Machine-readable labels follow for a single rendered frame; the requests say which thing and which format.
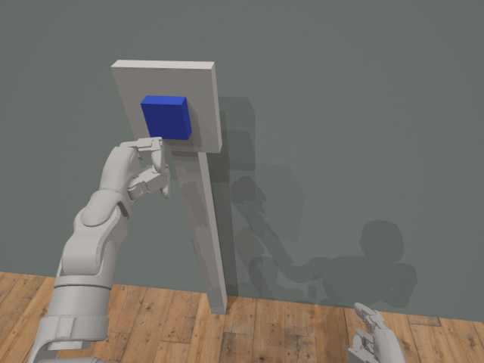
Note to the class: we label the left robot hand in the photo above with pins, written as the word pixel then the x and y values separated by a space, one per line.
pixel 123 174

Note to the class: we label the left robot forearm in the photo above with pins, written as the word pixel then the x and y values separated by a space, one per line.
pixel 78 307

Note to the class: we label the button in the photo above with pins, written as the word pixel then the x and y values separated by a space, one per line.
pixel 167 117

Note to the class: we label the panel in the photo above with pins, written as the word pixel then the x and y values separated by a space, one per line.
pixel 195 80

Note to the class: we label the right robot hand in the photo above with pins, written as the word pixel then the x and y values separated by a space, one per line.
pixel 382 347

